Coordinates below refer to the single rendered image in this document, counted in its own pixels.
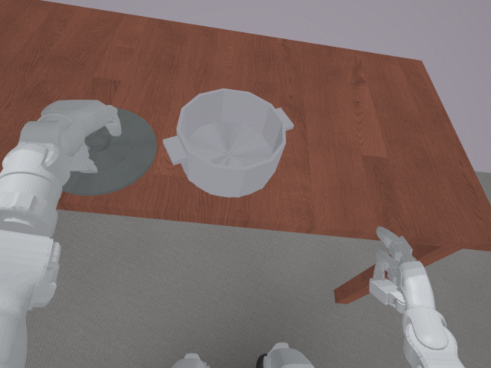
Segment knob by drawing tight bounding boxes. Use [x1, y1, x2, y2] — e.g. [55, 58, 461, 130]
[84, 126, 112, 153]

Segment robot shin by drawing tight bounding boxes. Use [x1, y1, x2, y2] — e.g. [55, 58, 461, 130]
[184, 353, 200, 360]
[270, 342, 289, 353]

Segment robot left upper arm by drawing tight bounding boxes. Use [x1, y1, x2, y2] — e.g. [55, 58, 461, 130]
[0, 230, 61, 368]

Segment right robot forearm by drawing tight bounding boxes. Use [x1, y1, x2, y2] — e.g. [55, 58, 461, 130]
[402, 307, 465, 368]

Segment pot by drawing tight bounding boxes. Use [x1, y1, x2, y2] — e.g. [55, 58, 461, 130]
[163, 88, 294, 198]

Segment left robot shin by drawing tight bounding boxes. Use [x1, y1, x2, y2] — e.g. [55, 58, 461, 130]
[184, 353, 200, 360]

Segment left robot forearm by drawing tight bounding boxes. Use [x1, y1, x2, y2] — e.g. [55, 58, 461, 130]
[0, 112, 85, 238]

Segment robot left hand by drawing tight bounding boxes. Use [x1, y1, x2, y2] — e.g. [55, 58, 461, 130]
[41, 100, 121, 173]

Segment lid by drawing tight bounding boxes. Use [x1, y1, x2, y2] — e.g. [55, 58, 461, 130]
[62, 108, 157, 196]

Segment right robot shin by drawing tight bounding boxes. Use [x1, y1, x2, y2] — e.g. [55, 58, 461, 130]
[270, 342, 289, 353]

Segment table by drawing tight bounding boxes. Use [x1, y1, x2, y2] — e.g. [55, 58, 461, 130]
[0, 0, 491, 304]

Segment robot right hand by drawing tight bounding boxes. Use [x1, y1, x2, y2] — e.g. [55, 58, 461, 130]
[369, 226, 436, 316]

